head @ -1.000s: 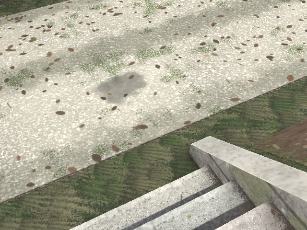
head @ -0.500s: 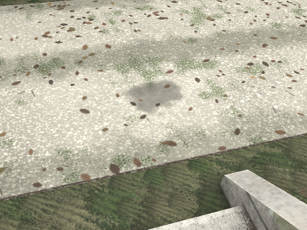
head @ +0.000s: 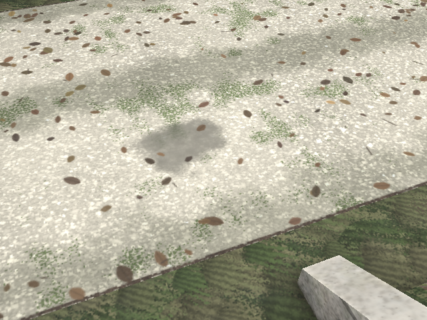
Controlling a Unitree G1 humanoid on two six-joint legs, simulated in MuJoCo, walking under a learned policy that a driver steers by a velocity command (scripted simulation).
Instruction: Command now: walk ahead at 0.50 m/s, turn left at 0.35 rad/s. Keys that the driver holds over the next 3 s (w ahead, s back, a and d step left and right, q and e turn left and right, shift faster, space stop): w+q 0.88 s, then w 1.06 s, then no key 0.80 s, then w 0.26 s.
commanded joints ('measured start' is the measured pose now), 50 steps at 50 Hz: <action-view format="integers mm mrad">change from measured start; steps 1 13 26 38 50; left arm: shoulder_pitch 650 385 -77 25 82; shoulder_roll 275 -30 97 164 64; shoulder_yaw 83 -54 48 8 20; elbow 181 164 -183 -127 30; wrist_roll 32 39 -96 0 -69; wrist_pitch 28 -99 -70 8 -2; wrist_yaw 4 89 -7 49 116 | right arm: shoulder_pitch -23 -286 277 -167 -425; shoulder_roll -86 -100 -324 -212 -55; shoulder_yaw -26 -26 -140 -13 -66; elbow -108 -211 56 -213 -388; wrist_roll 64 -24 -30 6 116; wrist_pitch -11 20 -65 -73 45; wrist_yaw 41 -28 -78 -58 -157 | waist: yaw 253 84 -205 77 16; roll -13 28 159 81 47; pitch -217 133 -19 205 130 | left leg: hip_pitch -893 -202 943 -350 -624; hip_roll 47 264 456 256 192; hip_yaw -47 -30 -320 -351 -117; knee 501 -825 -993 -661 -245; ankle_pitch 68 1378 1348 94 744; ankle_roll -11 4 298 101 -51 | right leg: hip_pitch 960 -334 -1124 -6 -311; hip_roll -307 -139 75 -52 -161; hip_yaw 179 -57 14 126 164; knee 382 319 1727 163 -53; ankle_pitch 773 -342 -904 304 -203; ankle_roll -276 -92 77 83 -77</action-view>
